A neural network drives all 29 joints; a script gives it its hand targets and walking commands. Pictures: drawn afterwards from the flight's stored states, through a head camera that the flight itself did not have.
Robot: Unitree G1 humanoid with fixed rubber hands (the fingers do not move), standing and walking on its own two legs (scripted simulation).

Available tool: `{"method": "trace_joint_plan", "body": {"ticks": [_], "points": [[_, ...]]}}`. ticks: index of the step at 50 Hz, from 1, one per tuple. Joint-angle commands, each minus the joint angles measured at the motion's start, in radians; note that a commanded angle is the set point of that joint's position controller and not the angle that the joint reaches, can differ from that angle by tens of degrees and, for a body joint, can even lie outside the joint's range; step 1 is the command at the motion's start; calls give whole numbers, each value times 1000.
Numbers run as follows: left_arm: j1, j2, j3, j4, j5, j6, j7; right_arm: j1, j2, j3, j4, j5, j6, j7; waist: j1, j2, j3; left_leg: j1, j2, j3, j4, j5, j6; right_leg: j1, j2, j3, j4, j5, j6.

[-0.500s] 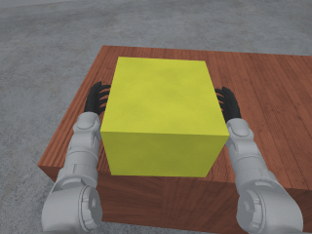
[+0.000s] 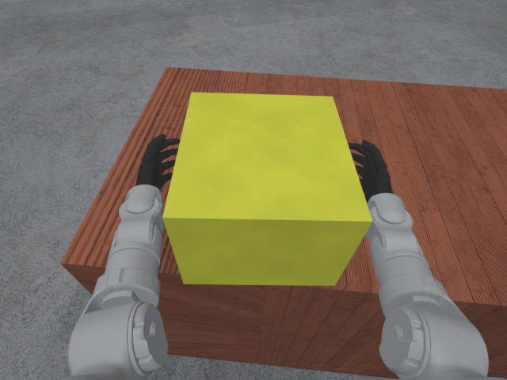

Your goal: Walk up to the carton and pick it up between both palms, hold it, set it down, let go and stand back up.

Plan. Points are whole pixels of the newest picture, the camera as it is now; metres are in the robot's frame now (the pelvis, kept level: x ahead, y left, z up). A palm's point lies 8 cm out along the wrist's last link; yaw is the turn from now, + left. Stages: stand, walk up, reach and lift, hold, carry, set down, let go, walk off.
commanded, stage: set down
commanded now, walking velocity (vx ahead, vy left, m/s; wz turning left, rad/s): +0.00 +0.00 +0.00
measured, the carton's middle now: (261, 186) +0.46 +0.04 +0.04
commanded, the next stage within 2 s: none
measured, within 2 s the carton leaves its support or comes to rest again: neither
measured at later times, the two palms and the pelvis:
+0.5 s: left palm (150, 188) +0.40 +0.22 +0.08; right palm (375, 191) +0.42 -0.15 +0.09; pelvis +0.00 +0.00 +0.00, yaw +0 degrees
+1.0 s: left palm (150, 189) +0.40 +0.22 +0.08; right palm (375, 191) +0.41 -0.15 +0.09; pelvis +0.00 +0.00 +0.00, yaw +0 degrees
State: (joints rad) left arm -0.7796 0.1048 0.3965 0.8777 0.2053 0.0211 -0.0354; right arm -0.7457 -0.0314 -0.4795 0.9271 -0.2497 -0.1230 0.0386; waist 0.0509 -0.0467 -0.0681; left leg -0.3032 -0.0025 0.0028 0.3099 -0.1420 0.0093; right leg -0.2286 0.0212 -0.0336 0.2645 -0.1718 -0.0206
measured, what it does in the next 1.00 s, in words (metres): stands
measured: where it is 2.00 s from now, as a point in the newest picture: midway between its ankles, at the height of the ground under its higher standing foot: outside the picture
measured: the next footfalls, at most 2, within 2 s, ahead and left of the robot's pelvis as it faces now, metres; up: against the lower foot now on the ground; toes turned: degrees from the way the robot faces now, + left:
none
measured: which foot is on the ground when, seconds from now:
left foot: down 0.00-1.00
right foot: down 0.00-1.00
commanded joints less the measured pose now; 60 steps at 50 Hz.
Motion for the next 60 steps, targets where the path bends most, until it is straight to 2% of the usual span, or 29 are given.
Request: {"method": "trace_joint_plan", "body": {"ticks": [1, 15, 41, 46, 49, 51, 52, 55, 57, 60], "points": [[-577, -520, -263, -79, 8, -12, -72, -590, 437, 239, -81, -30, -50, 101, -6, 100, -499, 325, 18, 83, 48, 467, -70, 120, -9, -63, 13, 304, 44], [-543, -511, -225, -61, 36, -32, -76, -522, 449, 201, -57, -68, -47, 108, -11, 104, -452, 308, 18, 84, 35, 418, -61, 95, -16, -62, 5, 251, 44], [-474, -492, -117, -47, 105, -48, -104, -432, 477, 145, -82, -139, -29, 105, -16, 67, -350, 276, 16, 96, 9, 347, -31, 92, -19, -57, 7, 219, 64], [-472, -450, -106, -46, 108, -55, -98, -430, 431, 123, -80, -152, -22, 101, -5, 71, -352, 303, 17, 99, 22, 361, -35, 79, -15, -55, 7, 206, 66], [-456, -336, -79, -27, 109, -65, -71, -402, 324, 91, -64, -150, -20, 77, -1, 65, -343, 306, 17, 106, 30, 365, -36, 72, -14, -49, 8, 195, 70], [-429, -147, -43, -27, 94, -76, -24, -361, 118, 58, -34, -107, -25, 34, 0, 58, -335, 304, 14, 112, 38, 369, -33, 62, -14, -40, 12, 188, 76], [-421, -47, -56, -34, 62, -81, 9, -362, 9, 67, -13, -52, -29, 9, 5, 63, -346, 292, 14, 109, 46, 374, -33, 40, -8, -36, 14, 181, 76], [-477, 71, -189, 26, -110, -105, 95, -474, -114, 193, 59, 144, -32, -39, 1, 75, -458, 202, 27, 86, 97, 382, -38, -35, 13, -8, 34, 222, 45], [-531, 113, -262, 133, -218, -127, 116, -520, -177, 284, 121, 244, -37, -62, -18, 80, -541, 147, 32, 65, 139, 397, -55, -31, 8, -1, 74, 304, 33], [-590, 206, -315, 246, -330, -201, 115, -599, -275, 390, 151, 383, -70, -86, 2, 69, -686, 134, 31, 51, 212, 454, -76, -56, 11, -4, 130, 385, 36]]}}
